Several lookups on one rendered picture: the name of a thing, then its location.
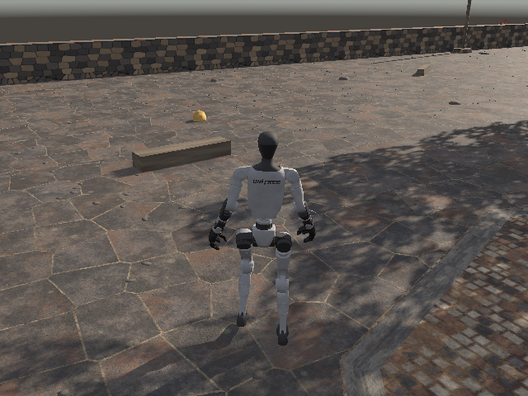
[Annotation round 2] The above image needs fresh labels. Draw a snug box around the robot left hand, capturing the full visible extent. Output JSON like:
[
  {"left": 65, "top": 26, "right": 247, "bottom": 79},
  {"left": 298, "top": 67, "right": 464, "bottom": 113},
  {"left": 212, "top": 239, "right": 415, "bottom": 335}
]
[{"left": 209, "top": 225, "right": 227, "bottom": 250}]

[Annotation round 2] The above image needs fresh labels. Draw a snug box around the robot right upper arm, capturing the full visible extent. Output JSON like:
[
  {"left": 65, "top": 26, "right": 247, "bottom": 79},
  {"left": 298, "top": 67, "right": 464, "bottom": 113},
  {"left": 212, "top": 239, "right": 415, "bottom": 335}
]
[{"left": 284, "top": 167, "right": 306, "bottom": 213}]

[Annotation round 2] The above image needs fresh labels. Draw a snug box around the robot right forearm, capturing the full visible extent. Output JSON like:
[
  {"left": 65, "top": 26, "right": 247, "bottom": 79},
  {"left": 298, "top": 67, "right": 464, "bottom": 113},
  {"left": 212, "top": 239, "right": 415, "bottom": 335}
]
[{"left": 298, "top": 200, "right": 314, "bottom": 229}]

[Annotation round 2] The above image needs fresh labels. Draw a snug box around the robot left forearm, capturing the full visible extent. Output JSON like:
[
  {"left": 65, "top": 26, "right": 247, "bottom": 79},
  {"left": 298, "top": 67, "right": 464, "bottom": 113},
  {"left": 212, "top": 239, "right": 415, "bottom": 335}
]
[{"left": 212, "top": 198, "right": 232, "bottom": 233}]

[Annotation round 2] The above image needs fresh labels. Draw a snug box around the robot right hand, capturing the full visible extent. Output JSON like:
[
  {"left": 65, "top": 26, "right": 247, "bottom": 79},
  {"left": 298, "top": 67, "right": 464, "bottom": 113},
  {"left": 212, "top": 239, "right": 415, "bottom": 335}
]
[{"left": 297, "top": 225, "right": 316, "bottom": 243}]

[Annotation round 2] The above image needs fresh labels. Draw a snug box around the robot head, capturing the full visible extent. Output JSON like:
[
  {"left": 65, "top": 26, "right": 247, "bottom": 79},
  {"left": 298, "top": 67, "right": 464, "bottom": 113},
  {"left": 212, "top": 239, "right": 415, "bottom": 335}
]
[{"left": 252, "top": 131, "right": 281, "bottom": 172}]

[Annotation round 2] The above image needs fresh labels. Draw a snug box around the robot left thigh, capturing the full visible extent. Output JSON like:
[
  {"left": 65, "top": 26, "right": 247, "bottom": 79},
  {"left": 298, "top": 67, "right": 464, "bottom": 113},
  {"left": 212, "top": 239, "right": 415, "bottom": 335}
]
[{"left": 236, "top": 229, "right": 254, "bottom": 274}]

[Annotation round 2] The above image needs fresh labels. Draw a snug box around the robot left upper arm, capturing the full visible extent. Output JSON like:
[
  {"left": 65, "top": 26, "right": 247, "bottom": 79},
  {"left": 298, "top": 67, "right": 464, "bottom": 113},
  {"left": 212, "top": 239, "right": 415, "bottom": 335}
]
[{"left": 225, "top": 166, "right": 250, "bottom": 212}]

